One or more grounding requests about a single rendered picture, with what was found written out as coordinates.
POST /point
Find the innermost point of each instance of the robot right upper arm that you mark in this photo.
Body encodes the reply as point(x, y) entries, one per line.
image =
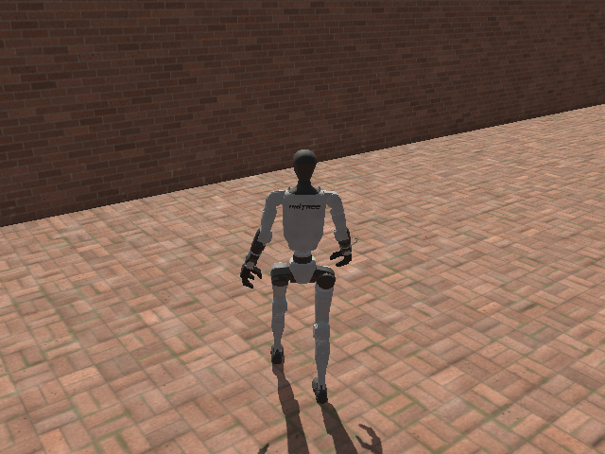
point(333, 200)

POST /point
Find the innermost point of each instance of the robot left upper arm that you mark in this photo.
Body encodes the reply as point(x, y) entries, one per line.
point(273, 199)

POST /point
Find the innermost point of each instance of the robot left forearm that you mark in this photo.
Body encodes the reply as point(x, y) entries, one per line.
point(254, 252)

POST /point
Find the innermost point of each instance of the right robot hand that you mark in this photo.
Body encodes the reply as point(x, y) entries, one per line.
point(345, 261)

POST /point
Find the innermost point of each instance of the robot right shin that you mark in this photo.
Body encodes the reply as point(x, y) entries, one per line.
point(322, 352)

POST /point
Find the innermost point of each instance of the left robot hand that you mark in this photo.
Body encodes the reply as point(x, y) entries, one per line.
point(246, 273)

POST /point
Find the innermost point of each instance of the right robot foot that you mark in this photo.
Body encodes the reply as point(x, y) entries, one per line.
point(321, 395)

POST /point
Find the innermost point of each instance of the robot right forearm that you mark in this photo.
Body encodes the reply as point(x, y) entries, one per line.
point(345, 245)

